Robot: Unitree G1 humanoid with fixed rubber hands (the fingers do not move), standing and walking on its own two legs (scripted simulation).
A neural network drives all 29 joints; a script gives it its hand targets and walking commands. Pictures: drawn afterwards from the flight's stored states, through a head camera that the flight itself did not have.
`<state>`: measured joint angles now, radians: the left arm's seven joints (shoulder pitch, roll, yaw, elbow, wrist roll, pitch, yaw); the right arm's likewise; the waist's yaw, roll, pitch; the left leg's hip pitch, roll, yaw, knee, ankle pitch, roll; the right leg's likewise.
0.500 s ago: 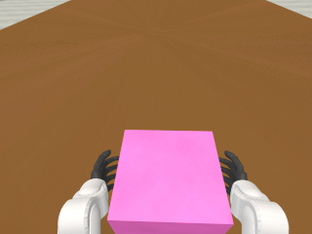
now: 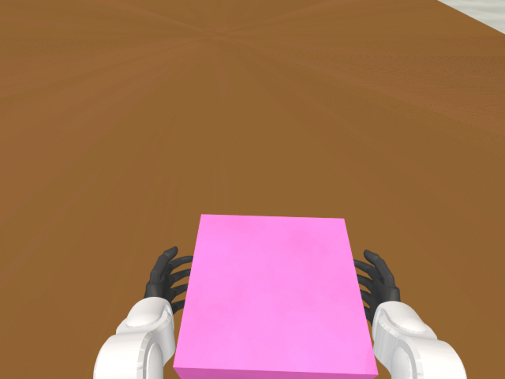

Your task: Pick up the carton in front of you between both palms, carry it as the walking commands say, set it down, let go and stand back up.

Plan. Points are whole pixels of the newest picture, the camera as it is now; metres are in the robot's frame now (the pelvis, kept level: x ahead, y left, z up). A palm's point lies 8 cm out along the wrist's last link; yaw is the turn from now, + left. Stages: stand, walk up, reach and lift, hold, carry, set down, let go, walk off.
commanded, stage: carry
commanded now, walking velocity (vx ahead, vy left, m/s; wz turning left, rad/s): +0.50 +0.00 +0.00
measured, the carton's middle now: (268, 317) +0.24 +0.00 +0.01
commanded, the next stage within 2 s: none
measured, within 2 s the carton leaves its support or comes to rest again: neither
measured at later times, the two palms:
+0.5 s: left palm (211, 149) +0.56 +0.11 +0.09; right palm (348, 149) +0.58 -0.19 +0.08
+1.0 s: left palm (205, 86) +0.91 +0.16 +0.07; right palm (305, 86) +0.90 -0.14 +0.08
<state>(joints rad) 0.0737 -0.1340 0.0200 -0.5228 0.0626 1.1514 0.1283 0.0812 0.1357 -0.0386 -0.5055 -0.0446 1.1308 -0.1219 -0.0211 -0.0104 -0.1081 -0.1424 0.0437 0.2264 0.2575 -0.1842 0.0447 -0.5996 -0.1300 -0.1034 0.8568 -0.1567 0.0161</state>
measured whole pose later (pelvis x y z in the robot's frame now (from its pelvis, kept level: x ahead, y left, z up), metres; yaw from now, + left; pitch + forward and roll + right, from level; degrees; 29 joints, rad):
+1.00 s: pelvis +0.67 +0.01 +0.00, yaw +0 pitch +4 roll -2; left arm 0.06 -0.13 0.02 -0.53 0.06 1.14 0.12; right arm 0.07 0.14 -0.04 -0.52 -0.05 1.13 -0.11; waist -0.02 -0.01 -0.04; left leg -0.19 0.05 0.22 0.29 -0.17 0.05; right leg -0.55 -0.09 -0.11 0.88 -0.25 0.01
